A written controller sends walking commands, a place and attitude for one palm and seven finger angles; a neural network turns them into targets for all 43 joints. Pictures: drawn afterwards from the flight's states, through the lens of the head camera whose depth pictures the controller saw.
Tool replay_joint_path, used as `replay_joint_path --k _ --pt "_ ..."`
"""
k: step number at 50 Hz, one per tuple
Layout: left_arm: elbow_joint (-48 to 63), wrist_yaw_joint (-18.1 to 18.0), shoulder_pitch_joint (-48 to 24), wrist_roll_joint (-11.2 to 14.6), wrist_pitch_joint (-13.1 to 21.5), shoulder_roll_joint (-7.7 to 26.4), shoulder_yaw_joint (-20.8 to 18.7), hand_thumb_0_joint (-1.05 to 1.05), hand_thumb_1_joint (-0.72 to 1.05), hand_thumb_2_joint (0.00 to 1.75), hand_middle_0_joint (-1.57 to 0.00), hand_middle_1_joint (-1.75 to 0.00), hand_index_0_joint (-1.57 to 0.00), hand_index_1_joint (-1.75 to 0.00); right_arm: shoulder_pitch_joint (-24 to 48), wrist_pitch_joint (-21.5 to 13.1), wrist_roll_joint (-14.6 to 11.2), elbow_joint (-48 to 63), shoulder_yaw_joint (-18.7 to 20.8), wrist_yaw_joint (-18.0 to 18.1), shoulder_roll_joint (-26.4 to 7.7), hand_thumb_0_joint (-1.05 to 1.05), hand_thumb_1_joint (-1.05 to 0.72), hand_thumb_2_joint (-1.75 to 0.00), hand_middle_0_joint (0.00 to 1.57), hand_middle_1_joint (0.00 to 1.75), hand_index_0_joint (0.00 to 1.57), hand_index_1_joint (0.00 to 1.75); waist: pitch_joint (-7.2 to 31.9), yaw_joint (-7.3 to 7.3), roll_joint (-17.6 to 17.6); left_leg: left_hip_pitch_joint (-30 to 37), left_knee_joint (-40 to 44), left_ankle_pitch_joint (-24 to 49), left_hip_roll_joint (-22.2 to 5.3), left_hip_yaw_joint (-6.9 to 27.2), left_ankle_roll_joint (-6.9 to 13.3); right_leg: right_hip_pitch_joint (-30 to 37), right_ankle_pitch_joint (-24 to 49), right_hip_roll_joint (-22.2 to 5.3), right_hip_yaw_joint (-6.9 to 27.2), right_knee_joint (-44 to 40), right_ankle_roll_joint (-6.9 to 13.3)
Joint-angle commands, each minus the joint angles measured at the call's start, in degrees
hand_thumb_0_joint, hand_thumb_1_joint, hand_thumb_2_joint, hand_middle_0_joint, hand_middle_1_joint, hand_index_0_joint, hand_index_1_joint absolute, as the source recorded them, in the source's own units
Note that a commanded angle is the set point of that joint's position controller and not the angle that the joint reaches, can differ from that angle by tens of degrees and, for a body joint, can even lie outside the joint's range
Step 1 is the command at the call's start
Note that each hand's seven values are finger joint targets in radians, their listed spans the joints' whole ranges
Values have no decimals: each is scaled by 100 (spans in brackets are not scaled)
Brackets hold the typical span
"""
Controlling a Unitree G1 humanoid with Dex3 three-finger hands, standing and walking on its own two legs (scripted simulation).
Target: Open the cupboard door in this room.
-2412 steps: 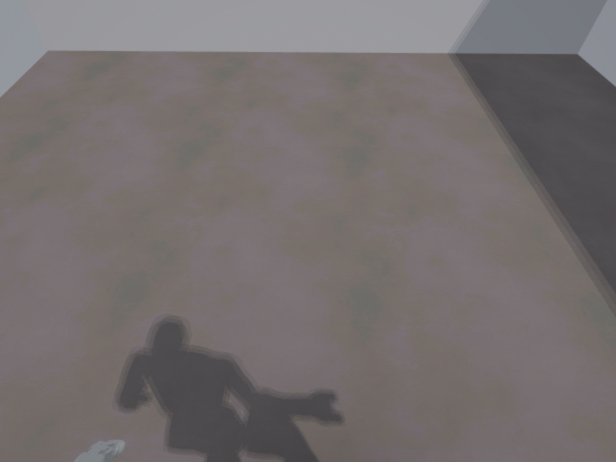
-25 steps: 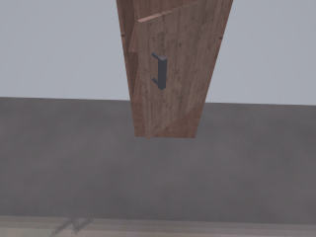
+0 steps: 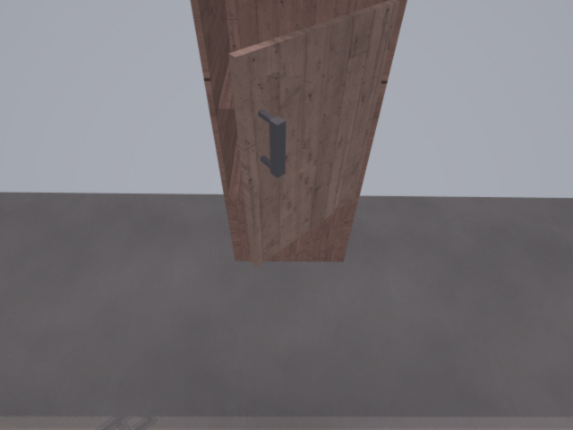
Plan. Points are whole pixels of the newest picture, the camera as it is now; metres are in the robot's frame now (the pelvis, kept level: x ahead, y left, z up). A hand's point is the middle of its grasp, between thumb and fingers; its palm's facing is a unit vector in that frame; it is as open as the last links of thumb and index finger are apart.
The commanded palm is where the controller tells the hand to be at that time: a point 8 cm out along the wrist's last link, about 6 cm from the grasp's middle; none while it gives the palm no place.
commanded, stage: look to check the result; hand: left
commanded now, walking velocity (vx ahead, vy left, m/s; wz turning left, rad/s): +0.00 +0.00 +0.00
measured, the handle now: (271, 143) +0.60 +0.06 +0.07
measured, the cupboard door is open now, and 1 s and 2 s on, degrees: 41 41 41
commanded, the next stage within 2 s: walk to a spot facing it in 0.58 s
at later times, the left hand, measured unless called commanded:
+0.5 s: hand out of the picture +0.01 +0.16 -0.17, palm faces +0.05 -0.98 -0.19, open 7.4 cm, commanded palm none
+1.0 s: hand out of the picture +0.04 +0.18 -0.18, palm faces -0.03 -0.98 -0.21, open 7.4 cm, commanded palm none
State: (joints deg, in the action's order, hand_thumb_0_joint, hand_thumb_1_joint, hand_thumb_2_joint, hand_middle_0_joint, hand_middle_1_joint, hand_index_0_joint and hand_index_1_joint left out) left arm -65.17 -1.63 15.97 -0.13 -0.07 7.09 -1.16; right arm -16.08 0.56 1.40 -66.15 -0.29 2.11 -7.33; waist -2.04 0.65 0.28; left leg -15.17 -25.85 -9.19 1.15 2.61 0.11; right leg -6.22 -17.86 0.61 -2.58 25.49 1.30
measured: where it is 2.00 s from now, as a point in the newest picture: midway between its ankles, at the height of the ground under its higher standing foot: outside the picture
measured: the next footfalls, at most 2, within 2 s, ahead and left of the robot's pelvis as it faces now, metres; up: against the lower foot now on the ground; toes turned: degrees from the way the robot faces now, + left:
left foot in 1.64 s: +0.12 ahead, +0.09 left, +0.00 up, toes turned -28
right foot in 1.96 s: -0.02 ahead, -0.15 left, +0.00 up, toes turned -44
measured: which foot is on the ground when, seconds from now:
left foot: down 0.00-1.00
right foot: down 0.00-1.00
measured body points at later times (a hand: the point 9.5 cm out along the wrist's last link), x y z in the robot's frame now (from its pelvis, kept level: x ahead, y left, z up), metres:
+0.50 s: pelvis +0.02 -0.01 +0.00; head +0.04 -0.01 +0.45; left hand +0.00 +0.22 -0.16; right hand +0.04 -0.23 -0.16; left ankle +0.05 +0.12 -0.74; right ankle -0.04 -0.10 -0.74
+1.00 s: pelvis +0.02 +0.00 -0.01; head +0.05 -0.01 +0.44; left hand +0.04 +0.23 -0.16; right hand +0.03 -0.24 -0.16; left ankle +0.05 +0.12 -0.74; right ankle -0.04 -0.10 -0.74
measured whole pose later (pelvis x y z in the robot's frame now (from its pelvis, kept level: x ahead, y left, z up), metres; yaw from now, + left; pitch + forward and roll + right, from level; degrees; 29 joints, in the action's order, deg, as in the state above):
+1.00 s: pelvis +0.02 +0.00 -0.01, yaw -7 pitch +0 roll +0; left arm -61.1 -0.4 15.3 -0.7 -3.0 9.9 -4.0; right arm -11.5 1.7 1.4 -61.0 2.2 3.1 -9.8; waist -4.4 -0.7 -0.1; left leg -16.0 -31.3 -14.8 -2.3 -3.4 -0.5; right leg -9.3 -20.6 3.1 3.7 30.5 1.8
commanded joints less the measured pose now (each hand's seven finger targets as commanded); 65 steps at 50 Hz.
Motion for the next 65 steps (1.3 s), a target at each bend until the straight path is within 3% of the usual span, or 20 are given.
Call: replay_joint_path --k 1,13,26,34,38,44,48,50,51,52,53,55,57,58,59,60,61,62,63,65 --pt "25 -65 566 -14 73 629 -91 0 90 90 -20 -30 -20 -30 -238 -63 -21 157 103 31 -549 0 -90 -90 20 30 20 30 -268 -59 62 289 355 637 -482 404 182 -458 617 -616 457 -654 152" --pt "29 -66 592 -13 92 707 -74 0 90 90 -20 -30 -20 -30 -73 -59 -53 182 114 44 -686 0 -90 -90 20 30 20 30 -154 -53 -149 543 314 858 -522 345 203 -361 934 -623 448 -730 122" --pt "46 -69 474 -16 120 819 -83 0 90 90 -20 -30 -20 -30 110 -93 -45 191 122 54 -816 0 -90 -90 20 30 20 30 -55 -55 -128 672 338 1181 -553 303 195 -133 1583 -662 475 -745 93" --pt "90 -59 367 -17 117 883 -84 0 90 90 -20 -30 -20 -30 194 -91 -37 209 127 47 -877 0 -90 -90 20 30 20 30 -177 -62 -63 648 399 1076 -548 313 180 -148 1432 -660 473 -820 99" --pt "146 -62 407 -28 46 809 -135 0 90 90 -20 -30 -20 -30 81 -37 -38 224 156 85 -782 0 -90 -90 20 30 20 30 -99 -55 -100 731 175 1041 -629 114 136 -276 1724 -637 638 -692 112" --pt "520 -3 190 -76 -122 1085 -382 0 90 90 -20 -30 -20 -30 132 62 -30 580 378 141 -965 0 -90 -90 20 30 20 30 -27 -23 -243 415 -320 618 -744 -231 77 -470 2148 -672 1029 -156 273" --pt "773 60 39 -82 -183 1032 -438 0 90 90 -20 -30 -20 -30 154 65 -14 806 465 153 -1109 0 -90 -90 20 30 20 30 -90 -15 281 502 -40 193 -1094 75 239 -1082 1360 -318 1014 312 188" --pt "905 108 -13 -87 -213 927 -440 0 90 90 -20 -30 -20 -30 48 37 20 881 525 165 -1333 0 -90 -90 20 30 20 30 15 4 915 651 534 8 -1743 740 631 -1495 430 37 656 1248 56" --pt "984 135 -91 -96 -234 873 -435 0 90 90 -20 -30 -20 -30 -20 6 31 919 557 162 -1403 0 -90 -90 20 30 20 30 94 26 1291 671 859 191 -2152 1012 911 -1690 -803 105 388 2079 -22" --pt "1081 162 -219 -107 -251 845 -446 0 90 90 -20 -30 -20 -30 -71 -16 54 975 555 155 -1435 0 -90 -90 20 30 20 30 168 60 1247 593 1020 302 -2371 1090 1105 -1761 -1447 7 350 2698 -50" --pt "1131 186 -242 -113 -254 794 -455 0 90 90 -20 -30 -20 -30 30 -32 56 1041 548 154 -1445 0 -90 -90 20 30 20 30 226 -11 1041 553 952 369 -2470 986 1156 -1731 -1512 -166 415 2854 -34" --pt "1139 232 -80 -102 -225 719 -443 0 90 90 -20 -30 -20 -30 368 -37 91 1181 547 132 -1459 0 -90 -90 20 30 20 30 339 -197 819 271 614 880 -2241 360 925 -1257 -1198 -227 299 2205 -31" --pt "998 241 466 -104 -190 824 -486 0 90 90 -20 -30 -20 -30 612 11 39 1295 563 106 -1471 0 -90 -90 20 30 20 30 441 -444 459 -166 -241 529 -1828 -288 508 -357 -20 -142 75 784 -79" --pt "972 204 696 -158 -129 1184 -555 0 90 90 -20 -30 -20 -30 656 57 -26 1369 556 73 -1265 0 -90 -90 20 30 20 30 342 -557 -704 -720 -1268 -518 -1201 -756 96 36 720 -581 799 -456 14" --pt "1045 117 550 -213 -95 1853 -660 0 90 90 -20 -30 -20 -30 771 77 -46 1591 500 -2 -877 0 -90 -90 20 30 20 30 1 -510 -2228 -1943 -2762 -2356 -307 -1152 -301 24 1444 -2038 3010 -1124 642" --pt "1123 92 549 -137 -121 1956 -643 0 90 90 -20 -30 -20 -30 920 127 -25 1633 527 -32 -1086 0 -90 -90 20 30 20 30 5 -612 -1370 -1847 -3553 -2510 -400 -405 -236 -353 1172 -2214 2989 -1011 1105" --pt "1184 57 217 -157 -116 1736 -638 0 90 90 -20 -30 -20 -30 1104 144 -34 1600 558 -17 -1023 0 -90 -90 20 30 20 30 -131 -414 -1235 -2034 -3948 -2136 -412 -168 -220 -448 1416 -1777 2951 -864 1094" --pt "1233 44 -24 -131 -96 1568 -584 0 90 90 -20 -30 -20 -30 1056 144 -28 1570 556 -24 -1055 0 -90 -90 20 30 20 30 -221 -292 -1059 -2114 -4103 -1786 -491 -85 -257 -359 1922 -1585 2592 -662 1036" --pt "1278 12 -106 -121 -75 1466 -574 0 90 90 -20 -30 -20 -30 922 136 -27 1532 543 -34 -999 0 -90 -90 20 30 20 30 38 -213 -845 -2019 -4099 -1584 -536 -96 -297 -153 2299 -1492 2390 -495 1006" --pt "1292 -1 -15 -113 -32 1434 -556 0 90 90 -20 -30 -20 -30 918 134 -36 1521 505 -34 -905 0 -90 -90 20 30 20 30 264 -221 -578 -1870 -3912 -1414 -476 -146 -354 114 3053 -1322 2133 -306 945"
